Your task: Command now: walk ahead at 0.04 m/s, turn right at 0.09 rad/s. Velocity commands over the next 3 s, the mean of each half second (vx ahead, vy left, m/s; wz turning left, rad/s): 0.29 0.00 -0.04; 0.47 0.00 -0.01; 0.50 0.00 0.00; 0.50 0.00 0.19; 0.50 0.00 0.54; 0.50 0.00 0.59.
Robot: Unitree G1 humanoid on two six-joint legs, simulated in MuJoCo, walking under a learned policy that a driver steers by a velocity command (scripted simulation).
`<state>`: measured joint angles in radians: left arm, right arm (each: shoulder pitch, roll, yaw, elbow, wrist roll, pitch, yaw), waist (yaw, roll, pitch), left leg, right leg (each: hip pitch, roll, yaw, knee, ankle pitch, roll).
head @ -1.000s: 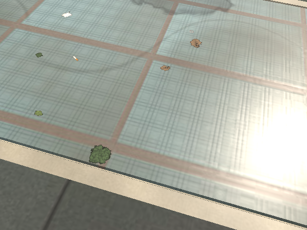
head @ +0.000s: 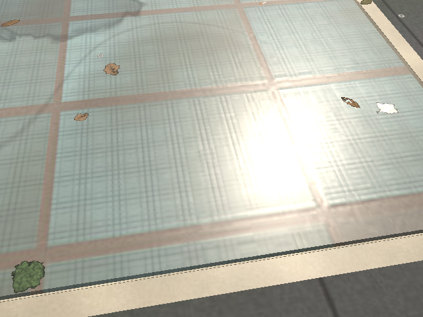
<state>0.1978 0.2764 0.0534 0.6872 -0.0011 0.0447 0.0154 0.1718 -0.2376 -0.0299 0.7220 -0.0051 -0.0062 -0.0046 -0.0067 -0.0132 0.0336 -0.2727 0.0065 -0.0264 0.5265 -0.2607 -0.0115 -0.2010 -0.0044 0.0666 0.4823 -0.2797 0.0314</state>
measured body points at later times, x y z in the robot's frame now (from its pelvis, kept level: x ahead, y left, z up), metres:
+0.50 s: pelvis +0.11 +0.02 +0.01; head +0.13 +0.04 +0.46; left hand +0.28 +0.28 -0.09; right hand +0.11 -0.25 -0.10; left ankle +0.03 +0.11 -0.73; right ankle +0.19 -0.15 -0.66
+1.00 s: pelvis +0.38 -0.04 +0.01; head +0.40 -0.04 +0.46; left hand +0.43 +0.24 -0.11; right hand +0.54 -0.31 -0.09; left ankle +0.47 +0.13 -0.66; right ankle +0.38 -0.12 -0.73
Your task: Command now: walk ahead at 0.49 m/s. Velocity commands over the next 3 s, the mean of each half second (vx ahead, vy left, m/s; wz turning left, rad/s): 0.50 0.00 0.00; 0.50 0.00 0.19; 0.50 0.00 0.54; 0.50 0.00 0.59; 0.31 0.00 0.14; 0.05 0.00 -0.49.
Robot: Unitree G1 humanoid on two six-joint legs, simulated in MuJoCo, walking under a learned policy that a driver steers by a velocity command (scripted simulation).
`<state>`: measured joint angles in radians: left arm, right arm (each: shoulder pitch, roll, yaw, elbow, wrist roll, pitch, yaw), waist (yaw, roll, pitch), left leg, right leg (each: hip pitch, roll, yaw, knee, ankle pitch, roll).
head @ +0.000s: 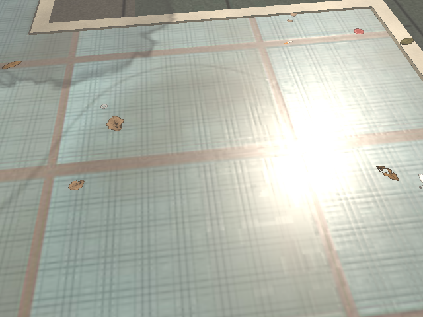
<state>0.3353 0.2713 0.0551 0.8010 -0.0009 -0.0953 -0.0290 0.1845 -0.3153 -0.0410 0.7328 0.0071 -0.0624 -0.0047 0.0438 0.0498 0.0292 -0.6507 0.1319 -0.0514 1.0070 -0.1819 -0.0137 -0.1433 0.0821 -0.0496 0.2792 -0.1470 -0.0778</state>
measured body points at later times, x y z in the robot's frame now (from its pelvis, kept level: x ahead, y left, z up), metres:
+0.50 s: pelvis +0.28 +0.08 +0.00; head +0.30 +0.09 +0.45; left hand +0.41 +0.35 -0.12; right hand +0.35 -0.20 -0.11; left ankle +0.29 +0.16 -0.75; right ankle +0.31 -0.09 -0.67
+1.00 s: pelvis +0.55 +0.01 +0.00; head +0.58 +0.00 +0.44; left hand +0.63 +0.30 -0.11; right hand +0.66 -0.26 -0.13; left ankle +0.51 +0.16 -0.66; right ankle +0.59 -0.08 -0.75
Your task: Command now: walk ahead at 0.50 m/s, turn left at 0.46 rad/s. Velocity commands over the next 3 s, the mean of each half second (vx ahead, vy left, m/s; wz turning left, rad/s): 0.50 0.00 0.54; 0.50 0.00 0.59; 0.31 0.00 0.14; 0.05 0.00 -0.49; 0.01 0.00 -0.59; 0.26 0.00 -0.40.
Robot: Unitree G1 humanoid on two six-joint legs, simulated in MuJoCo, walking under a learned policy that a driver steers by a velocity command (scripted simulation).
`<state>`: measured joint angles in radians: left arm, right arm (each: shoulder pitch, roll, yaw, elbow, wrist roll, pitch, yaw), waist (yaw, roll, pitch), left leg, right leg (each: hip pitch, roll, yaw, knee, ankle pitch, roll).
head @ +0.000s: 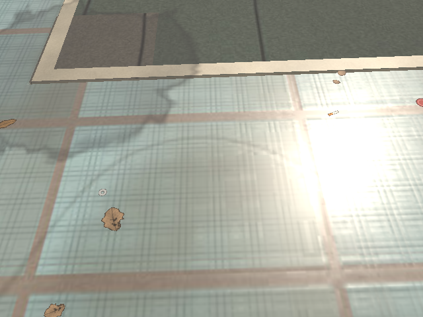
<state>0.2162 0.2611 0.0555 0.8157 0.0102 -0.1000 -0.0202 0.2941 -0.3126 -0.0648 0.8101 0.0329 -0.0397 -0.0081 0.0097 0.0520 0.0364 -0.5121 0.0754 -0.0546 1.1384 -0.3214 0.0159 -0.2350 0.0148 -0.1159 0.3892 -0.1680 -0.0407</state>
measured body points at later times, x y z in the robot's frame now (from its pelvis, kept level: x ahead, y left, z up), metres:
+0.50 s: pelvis +0.25 +0.09 -0.01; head +0.29 +0.11 +0.44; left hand +0.30 +0.39 -0.12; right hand +0.45 -0.15 -0.10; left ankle +0.28 +0.16 -0.74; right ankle +0.24 -0.09 -0.65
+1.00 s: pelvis +0.54 +0.13 +0.00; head +0.56 +0.14 +0.44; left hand +0.50 +0.43 -0.10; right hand +0.77 -0.06 -0.12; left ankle +0.40 +0.20 -0.65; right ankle +0.63 +0.06 -0.74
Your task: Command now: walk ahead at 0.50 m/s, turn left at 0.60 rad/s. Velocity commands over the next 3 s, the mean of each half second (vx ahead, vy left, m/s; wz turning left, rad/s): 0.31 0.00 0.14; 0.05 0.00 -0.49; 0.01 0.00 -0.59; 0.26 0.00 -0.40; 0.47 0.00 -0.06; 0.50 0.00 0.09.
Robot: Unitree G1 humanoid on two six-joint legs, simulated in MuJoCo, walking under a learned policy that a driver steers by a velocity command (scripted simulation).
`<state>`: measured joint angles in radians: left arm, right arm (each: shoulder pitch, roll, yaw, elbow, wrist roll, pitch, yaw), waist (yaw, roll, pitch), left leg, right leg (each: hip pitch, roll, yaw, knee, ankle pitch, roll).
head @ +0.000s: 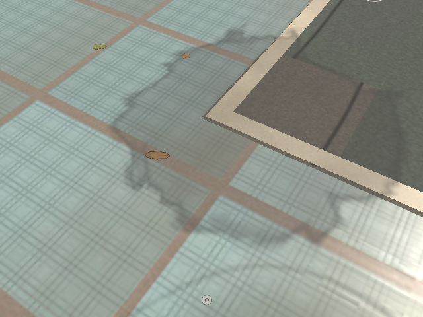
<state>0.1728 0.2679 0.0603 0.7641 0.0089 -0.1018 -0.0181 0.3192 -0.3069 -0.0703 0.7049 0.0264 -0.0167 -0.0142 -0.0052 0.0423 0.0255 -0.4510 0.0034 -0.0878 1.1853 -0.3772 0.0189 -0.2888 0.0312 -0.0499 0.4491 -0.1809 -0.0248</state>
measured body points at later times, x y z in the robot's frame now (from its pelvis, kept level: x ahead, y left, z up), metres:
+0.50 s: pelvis +0.20 +0.05 +0.00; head +0.24 +0.07 +0.45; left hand +0.26 +0.34 -0.14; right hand +0.40 -0.19 -0.09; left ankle +0.28 +0.16 -0.74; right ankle +0.16 -0.11 -0.66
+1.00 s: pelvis +0.24 +0.01 +0.01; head +0.27 -0.03 +0.46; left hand +0.43 +0.26 -0.08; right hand +0.32 -0.31 -0.11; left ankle +0.30 +0.17 -0.66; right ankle +0.23 -0.07 -0.74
